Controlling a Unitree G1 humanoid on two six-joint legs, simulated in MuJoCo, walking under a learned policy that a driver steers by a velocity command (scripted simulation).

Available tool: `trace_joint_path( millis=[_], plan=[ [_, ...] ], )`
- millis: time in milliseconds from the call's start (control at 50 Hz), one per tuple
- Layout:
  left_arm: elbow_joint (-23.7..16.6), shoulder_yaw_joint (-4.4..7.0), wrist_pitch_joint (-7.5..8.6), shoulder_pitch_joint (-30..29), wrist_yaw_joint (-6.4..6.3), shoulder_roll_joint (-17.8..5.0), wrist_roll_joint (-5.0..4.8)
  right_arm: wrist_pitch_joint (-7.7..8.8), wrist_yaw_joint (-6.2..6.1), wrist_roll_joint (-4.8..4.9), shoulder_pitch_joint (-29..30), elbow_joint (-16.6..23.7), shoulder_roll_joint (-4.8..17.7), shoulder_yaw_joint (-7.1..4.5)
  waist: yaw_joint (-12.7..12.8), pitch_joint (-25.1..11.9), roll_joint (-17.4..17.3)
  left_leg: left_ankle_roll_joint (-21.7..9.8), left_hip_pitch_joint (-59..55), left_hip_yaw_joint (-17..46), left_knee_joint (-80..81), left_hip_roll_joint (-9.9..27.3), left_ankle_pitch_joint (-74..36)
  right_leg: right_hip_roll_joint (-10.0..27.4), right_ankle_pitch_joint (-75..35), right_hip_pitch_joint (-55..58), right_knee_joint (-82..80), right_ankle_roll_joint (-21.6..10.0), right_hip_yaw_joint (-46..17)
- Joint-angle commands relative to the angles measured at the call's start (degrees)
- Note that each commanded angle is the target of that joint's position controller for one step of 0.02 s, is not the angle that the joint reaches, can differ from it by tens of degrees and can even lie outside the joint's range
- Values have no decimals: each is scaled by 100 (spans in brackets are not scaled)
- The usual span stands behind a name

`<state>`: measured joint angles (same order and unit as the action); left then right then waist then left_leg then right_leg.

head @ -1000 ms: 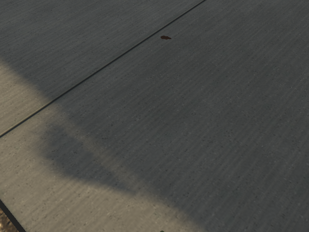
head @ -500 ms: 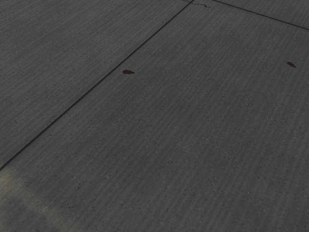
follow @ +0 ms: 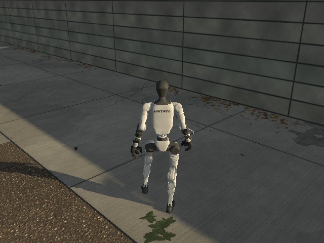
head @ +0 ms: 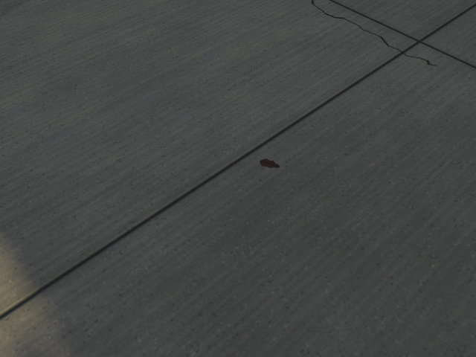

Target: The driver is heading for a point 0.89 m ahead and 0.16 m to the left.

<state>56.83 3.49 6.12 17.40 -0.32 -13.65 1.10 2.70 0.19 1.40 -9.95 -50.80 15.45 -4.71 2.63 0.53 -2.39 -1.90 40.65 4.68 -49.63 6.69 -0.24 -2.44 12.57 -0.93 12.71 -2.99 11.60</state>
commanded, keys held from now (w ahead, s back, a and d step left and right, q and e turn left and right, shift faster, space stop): w+q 0.40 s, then w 0.60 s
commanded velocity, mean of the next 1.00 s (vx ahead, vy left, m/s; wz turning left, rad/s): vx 0.50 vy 0.00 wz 0.34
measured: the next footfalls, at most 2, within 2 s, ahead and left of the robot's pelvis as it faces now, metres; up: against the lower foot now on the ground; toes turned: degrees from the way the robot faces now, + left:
left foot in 0.22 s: +0.29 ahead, +0.14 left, +0.00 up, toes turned +10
right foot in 0.72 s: +0.62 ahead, +0.01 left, +0.00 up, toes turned +19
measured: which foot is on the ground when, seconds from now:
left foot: up 0.00-0.20, down 0.22-0.74, up 0.76-1.00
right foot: down 0.00-0.22, up 0.24-0.70, down 0.72-1.00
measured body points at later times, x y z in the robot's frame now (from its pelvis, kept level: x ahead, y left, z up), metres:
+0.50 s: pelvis +0.29 +0.07 +0.00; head +0.31 +0.09 +0.45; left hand +0.40 +0.37 -0.10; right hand +0.42 -0.18 -0.11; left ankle +0.25 +0.13 -0.75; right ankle +0.47 -0.09 -0.68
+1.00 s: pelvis +0.58 +0.09 +0.00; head +0.60 +0.09 +0.45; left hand +0.51 +0.36 -0.12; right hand +0.81 -0.11 -0.10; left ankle +0.63 +0.29 -0.68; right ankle +0.59 +0.00 -0.75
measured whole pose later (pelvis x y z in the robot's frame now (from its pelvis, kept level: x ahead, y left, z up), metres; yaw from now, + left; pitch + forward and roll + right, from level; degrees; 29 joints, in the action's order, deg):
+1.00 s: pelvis +0.58 +0.09 +0.00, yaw +20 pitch +2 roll -1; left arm 50.5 2.7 5.4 19.3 1.2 -14.4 -0.1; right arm 3.7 -0.3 0.2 -10.3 -42.7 16.2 -3.6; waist 3.1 0.6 -2.4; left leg -0.3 38.2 2.8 -50.7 6.6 7.7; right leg -3.6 9.8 -7.4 15.3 -3.6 1.9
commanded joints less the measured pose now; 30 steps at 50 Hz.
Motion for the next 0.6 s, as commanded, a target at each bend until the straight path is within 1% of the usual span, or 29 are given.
trace_joint_path(
  millis=[20,80,100,120,140,160,180,200,220,240,260,280,300,320,340,360,380,400,420,440,480,500,540,560,600],
  plan=[
    [-353,172,43,-188,-99,-909,-49,59,113,-36,539,487,77,45,23,439,408,-16,-51,-328,724,17,-524,1626,-1784,-286,-695,-561,-303],
    [-255,209,-92,168,-119,-974,-111,59,230,-24,1010,788,30,91,176,575,358,-130,300,-557,1140,-58,-191,1846,-2286,510,-386,-549,-128],
    [-249,223,-146,210,-122,-1003,-131,57,274,-14,1108,885,38,93,171,586,381,-182,329,-660,1222,-110,26,1912,-2579,717,-230,-532,-68],
    [-273,239,-195,173,-130,-1050,-148,55,318,-2,1129,967,73,79,104,548,433,-256,194,-789,1299,-206,273,1951,-3137,838,-20,-490,18],
    [-322,261,-235,86,-148,-1131,-160,48,352,6,1060,1024,154,43,-13,419,542,-352,-121,-963,1328,-370,535,1959,-4056,904,280,-431,110],
    [-370,289,-276,17,-173,-1227,-176,32,369,13,884,1048,269,-14,-171,212,691,-461,-529,-1140,1286,-577,828,1962,-5057,961,699,-373,172],
    [-418,310,-323,-63,-197,-1307,-180,18,372,32,451,998,441,-105,-452,-67,813,-593,-1137,-1261,1249,-800,1099,1937,-5820,918,1383,-312,218],
    [-467,315,-356,-184,-207,-1358,-198,12,342,50,-303,846,717,-253,-889,-476,804,-779,-2208,-1268,1533,-1010,965,1813,-5875,598,2412,-189,277],
    [-555,291,-327,-241,-211,-1326,-186,-22,227,38,-1228,622,1125,-459,-1346,-954,467,-1042,-3880,-654,1919,-851,752,1569,-4597,-512,3952,59,294],
    [-827,55,-186,173,-119,-452,14,-39,128,38,-1353,556,1710,-564,-776,-1320,-1043,-1886,-5797,2172,2108,597,1064,523,753,-3055,6029,403,57],
    [-1034,13,109,-78,-19,-594,-190,41,147,-46,-1457,746,1566,-463,-842,-2197,-811,-2542,-6547,4494,3105,1340,1603,-77,2244,-4090,7079,409,-1399],
    [-1213,93,280,-726,54,-879,-398,102,151,-101,-1352,716,1170,-355,-1022,-1589,-403,-2163,-6274,3705,3277,1153,1286,288,1764,-4690,7033,243,-1754],
    [-1246,71,352,-845,57,-861,-393,158,149,-54,-1006,756,914,-291,-804,-1003,-41,-1913,-5455,2824,3236,891,851,566,1255,-4628,6517,132,-1718],
    [-1167,106,348,-829,11,-864,-246,182,158,-40,-547,855,739,-237,-510,-625,323,-1721,-4535,2232,3283,642,297,773,966,-4231,5962,160,-1679],
    [-1137,174,272,-724,-7,-969,-155,195,142,-71,-273,957,570,-172,-308,-489,294,-1637,-3917,1852,3396,474,-183,908,795,-3784,5606,212,-1692],
    [-1150,198,180,-639,0,-967,-122,194,122,-97,-188,1011,570,-155,-181,-426,237,-1626,-3523,1732,3521,393,-368,950,702,-3496,5388,283,-1685],
    [-1196,196,108,-613,-4,-891,-87,202,94,-76,-204,1022,647,-170,-120,-369,231,-1640,-3273,1618,3603,349,-560,960,652,-3397,5105,381,-1629],
    [-1241,176,53,-681,-14,-801,-52,207,55,-61,-267,1017,735,-188,-108,-298,215,-1639,-3035,1436,3658,292,-754,945,516,-3356,4809,476,-1550],
    [-1298,148,16,-820,-24,-719,-31,209,8,-67,-337,1003,819,-206,-130,-234,176,-1607,-2892,1216,3718,229,-881,924,221,-3384,4456,560,-1469],
    [-1363,117,-2,-1019,-27,-654,-23,203,-35,-65,-421,980,864,-216,-201,-168,109,-1535,-2795,1026,3750,141,-922,891,-163,-3401,4019,623,-1401],
    [-1448,55,5,-1405,8,-531,-31,177,-80,-50,-572,920,823,-196,-391,-109,-41,-1280,-2650,631,3713,-128,-762,763,-1122,-3156,3034,633,-1307],
    [-1488,23,24,-1594,37,-474,-47,166,-86,-47,-679,881,799,-184,-503,-99,-107,-1177,-2612,524,3700,-203,-544,674,-1570,-2979,2599,610,-1257],
    [-1586,0,55,-1923,90,-482,-113,166,-72,-54,-926,776,807,-171,-704,-38,-213,-1093,-2689,616,3724,-113,-15,551,-2124,-2805,2129,557,-1215],
    [-1635,6,66,-2040,110,-539,-139,168,-61,-49,-1005,725,817,-166,-752,21,-246,-1083,-2845,716,3677,-17,130,543,-2129,-2856,1986,509,-1253],
    [-1742,26,104,-2231,157,-665,-147,155,-57,-37,-1153,640,817,-157,-805,102,-261,-1065,-3366,943,3426,214,104,526,-1800,-3114,1737,365,-1316]
  ],
)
